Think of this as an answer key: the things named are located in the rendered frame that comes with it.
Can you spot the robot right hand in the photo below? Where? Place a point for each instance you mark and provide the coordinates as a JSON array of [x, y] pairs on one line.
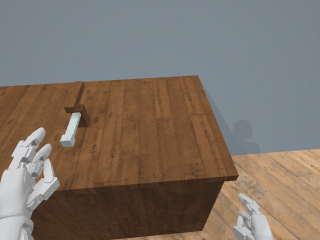
[[257, 225]]

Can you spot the left robot forearm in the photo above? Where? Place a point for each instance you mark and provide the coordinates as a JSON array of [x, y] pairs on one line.
[[16, 227]]

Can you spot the robot left hand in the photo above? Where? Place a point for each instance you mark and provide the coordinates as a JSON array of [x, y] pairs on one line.
[[18, 180]]

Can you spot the tap lever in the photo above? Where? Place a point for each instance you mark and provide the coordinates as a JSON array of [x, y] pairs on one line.
[[67, 139]]

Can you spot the counter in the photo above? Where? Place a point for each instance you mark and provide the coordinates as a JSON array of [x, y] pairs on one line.
[[149, 157]]

